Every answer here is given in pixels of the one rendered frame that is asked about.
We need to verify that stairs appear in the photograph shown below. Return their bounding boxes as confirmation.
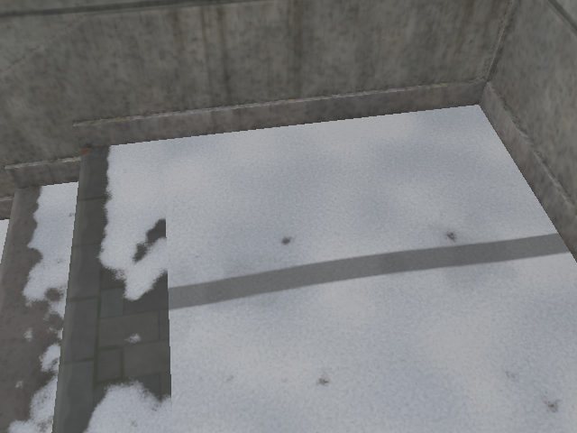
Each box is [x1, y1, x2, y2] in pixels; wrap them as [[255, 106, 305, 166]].
[[0, 182, 78, 433]]

